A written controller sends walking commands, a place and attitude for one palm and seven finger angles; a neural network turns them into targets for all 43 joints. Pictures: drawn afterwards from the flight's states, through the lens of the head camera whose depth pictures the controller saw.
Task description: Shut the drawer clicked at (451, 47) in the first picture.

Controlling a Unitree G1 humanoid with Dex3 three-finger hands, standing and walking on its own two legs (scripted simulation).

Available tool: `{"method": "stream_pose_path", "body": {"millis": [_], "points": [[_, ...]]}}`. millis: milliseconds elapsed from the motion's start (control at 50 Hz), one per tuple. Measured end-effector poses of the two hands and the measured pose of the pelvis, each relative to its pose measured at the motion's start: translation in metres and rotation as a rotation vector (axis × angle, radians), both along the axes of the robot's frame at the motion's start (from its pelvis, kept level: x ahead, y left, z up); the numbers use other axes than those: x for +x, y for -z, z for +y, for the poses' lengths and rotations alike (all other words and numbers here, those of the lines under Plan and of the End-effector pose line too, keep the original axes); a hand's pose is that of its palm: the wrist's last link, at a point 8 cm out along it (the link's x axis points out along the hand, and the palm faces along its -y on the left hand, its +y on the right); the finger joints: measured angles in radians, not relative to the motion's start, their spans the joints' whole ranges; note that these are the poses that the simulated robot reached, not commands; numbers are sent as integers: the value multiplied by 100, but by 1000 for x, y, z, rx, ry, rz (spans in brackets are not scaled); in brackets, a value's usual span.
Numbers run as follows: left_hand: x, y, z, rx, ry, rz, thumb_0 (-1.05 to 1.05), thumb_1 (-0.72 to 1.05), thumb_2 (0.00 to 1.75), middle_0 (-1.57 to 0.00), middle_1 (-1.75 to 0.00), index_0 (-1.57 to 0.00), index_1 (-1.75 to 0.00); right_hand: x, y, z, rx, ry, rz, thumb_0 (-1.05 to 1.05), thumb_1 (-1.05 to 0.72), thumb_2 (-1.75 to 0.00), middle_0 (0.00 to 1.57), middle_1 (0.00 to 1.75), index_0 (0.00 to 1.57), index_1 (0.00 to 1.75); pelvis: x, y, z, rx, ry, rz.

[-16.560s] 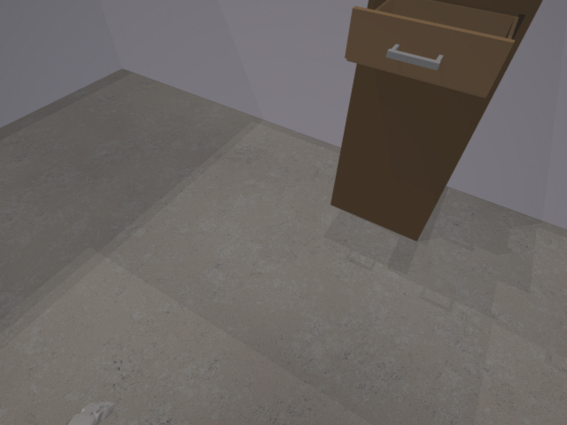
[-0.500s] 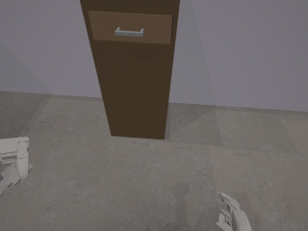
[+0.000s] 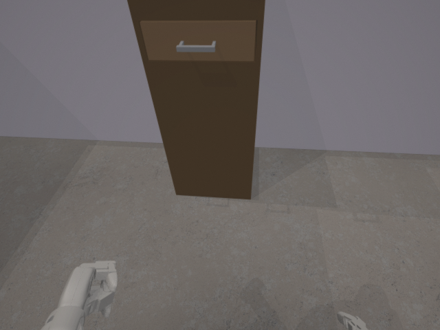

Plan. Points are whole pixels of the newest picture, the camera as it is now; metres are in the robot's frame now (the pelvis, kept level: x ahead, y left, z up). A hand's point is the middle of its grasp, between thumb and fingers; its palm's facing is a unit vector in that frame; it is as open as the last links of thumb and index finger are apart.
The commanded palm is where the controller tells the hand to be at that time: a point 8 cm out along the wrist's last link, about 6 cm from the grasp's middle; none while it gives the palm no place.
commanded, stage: let the arm hang, fingers relaxed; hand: left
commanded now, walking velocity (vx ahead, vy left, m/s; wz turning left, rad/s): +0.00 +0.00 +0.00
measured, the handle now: (196, 46) +0.95 +0.10 +0.12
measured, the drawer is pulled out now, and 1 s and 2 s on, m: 0.00 0.00 0.00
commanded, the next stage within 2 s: look to check the result in 0.94 s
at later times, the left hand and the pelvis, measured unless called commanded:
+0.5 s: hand out of the picture -0.03 +0.21 -0.15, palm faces +0.02 -0.96 -0.28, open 6.2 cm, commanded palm none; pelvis -0.01 +0.00 +0.02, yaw +0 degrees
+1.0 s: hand out of the picture +0.03 +0.19 -0.15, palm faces +0.00 -0.97 -0.23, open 7.4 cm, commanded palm none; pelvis +0.00 +0.00 +0.02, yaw -1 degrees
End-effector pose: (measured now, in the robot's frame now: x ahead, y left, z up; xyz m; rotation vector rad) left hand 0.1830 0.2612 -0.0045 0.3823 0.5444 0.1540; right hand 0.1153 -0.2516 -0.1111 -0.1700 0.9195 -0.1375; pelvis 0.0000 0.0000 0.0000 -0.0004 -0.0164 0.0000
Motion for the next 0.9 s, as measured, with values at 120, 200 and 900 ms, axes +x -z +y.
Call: {"method": "stream_pose_path", "body": {"millis": [120, 200, 900], "points": [[-84, 106, -42, -189, -76, 466, 2, 90, 90, -113, -135, -113, -133, -55, 2, -3, -37, 19, 205, 1, -91, -89, 20, 30, 20, 30, -6, -4, -6, 2, -6, -21], [-127, 117, -26, -185, -169, 577, 2, 90, 90, -98, -124, -99, -117, -91, 4, -1, -42, 12, 355, 1, -91, -89, 20, 30, 20, 30, -11, -10, -11, -10, -17, -18], [-158, 116, -30, -199, -202, 766, 1, 90, 90, -20, -30, -20, -30, -130, 16, 25, 38, 106, 486, 0, -91, -89, 20, 30, 20, 30, -1, -21, -1, -1, 14, -21]]}}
